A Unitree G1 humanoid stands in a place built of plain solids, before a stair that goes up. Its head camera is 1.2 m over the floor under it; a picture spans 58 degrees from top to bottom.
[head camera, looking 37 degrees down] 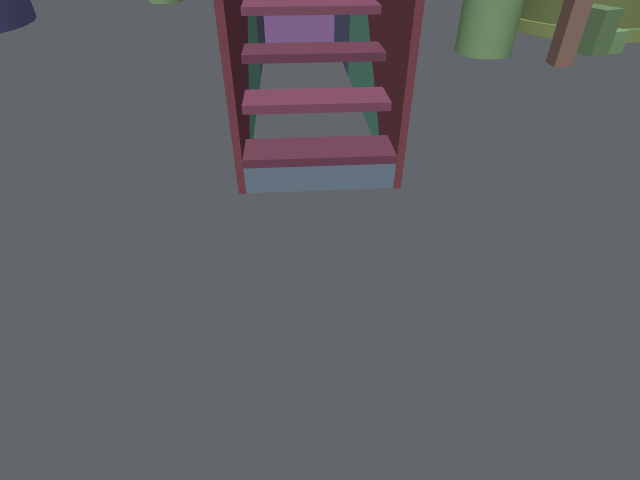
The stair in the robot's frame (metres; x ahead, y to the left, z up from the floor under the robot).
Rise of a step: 0.20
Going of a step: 0.24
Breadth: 0.88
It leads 4 degrees to the left of straight ahead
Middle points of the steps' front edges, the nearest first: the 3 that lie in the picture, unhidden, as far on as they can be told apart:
2.03 0.00 0.20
2.27 0.01 0.39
2.51 0.03 0.59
